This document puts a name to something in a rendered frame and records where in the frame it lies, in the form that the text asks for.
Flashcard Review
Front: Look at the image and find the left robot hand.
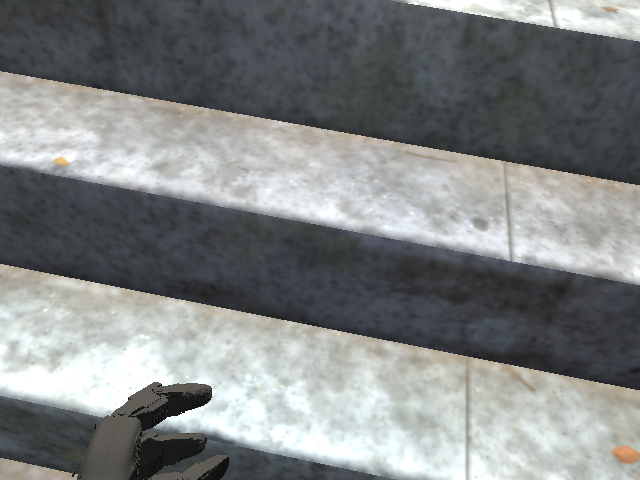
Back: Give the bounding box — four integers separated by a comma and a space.
72, 382, 229, 480

